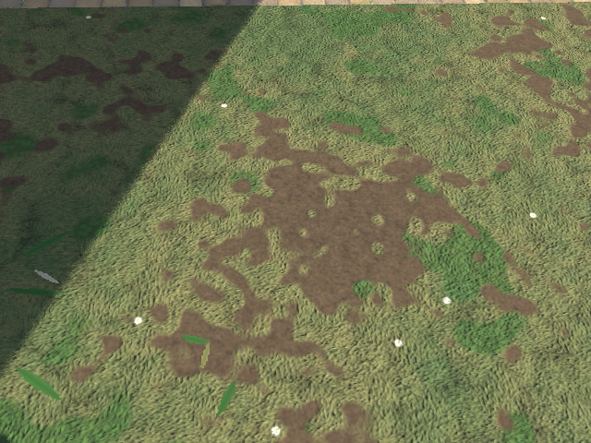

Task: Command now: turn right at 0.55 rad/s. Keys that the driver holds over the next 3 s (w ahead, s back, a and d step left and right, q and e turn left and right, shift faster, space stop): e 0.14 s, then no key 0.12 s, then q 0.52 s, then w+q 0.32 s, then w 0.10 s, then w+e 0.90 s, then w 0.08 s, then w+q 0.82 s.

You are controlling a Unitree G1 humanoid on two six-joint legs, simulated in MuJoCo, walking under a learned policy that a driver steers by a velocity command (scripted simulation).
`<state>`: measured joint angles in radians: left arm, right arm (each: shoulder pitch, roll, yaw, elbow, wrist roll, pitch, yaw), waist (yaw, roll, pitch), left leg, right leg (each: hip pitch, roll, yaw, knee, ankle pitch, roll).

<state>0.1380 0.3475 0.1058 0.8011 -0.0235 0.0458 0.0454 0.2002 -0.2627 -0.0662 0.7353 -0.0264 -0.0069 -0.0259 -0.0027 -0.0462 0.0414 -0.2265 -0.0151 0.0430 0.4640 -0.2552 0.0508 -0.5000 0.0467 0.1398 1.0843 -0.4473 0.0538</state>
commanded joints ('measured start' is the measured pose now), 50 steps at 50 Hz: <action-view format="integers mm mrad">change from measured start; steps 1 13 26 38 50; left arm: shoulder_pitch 27 -48 -53 -123 -154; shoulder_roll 88 31 95 121 57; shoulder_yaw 27 -15 -4 11 12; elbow -47 -149 -75 -51 -57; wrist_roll -3 10 32 2 23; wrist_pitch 1 5 -49 -26 -123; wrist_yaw -1 -40 -9 -5 -47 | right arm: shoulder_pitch -71 -22 33 55 132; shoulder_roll -132 -210 -193 -136 -196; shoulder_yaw -23 -50 -41 -34 -37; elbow -86 -48 9 -53 -82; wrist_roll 5 31 58 46 35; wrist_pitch -22 6 49 64 -49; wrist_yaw -21 5 1 47 -6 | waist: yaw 18 -35 9 -42 -30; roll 163 182 -95 -77 143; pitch -33 -78 -67 -109 -18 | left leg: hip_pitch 109 182 -271 -20 202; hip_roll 252 322 67 47 214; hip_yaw -191 -66 -85 61 -400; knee -187 -150 637 107 -321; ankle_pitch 306 475 -349 -8 -140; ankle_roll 144 202 -131 -51 159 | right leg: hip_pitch -123 81 399 363 -209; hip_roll -45 -83 -391 -370 -89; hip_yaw -14 -161 26 -186 -78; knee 118 -342 -766 -625 -227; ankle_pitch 78 46 680 543 315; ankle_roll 37 23 -327 -203 -22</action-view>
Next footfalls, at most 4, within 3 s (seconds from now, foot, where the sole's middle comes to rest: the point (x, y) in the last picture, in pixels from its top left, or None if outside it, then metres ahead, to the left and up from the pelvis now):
0.34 right None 0.03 -0.16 -0.78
0.78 left None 0.04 0.09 -0.78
1.32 right None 0.32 -0.08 -0.78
1.78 left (204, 396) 0.57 0.19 -0.78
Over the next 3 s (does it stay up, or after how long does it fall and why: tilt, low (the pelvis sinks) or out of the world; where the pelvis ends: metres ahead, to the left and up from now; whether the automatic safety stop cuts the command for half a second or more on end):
stays up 1.08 0.02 0.00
